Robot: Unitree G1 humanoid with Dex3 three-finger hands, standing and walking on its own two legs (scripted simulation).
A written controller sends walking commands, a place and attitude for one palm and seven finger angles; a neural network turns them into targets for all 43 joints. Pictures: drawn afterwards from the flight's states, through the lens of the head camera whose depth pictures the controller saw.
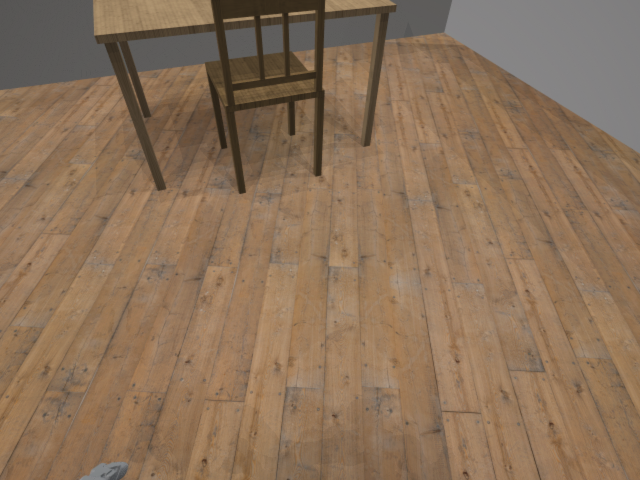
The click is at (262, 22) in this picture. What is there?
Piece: chair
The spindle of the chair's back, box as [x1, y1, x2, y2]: [254, 16, 264, 79]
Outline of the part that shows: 254,16 259,77 260,79 264,78 260,20 259,16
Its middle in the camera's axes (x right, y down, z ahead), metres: -0.23 -0.71 +1.45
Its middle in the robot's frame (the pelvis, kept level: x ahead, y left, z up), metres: +1.54 +0.30 -0.11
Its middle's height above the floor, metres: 0.66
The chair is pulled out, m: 0.00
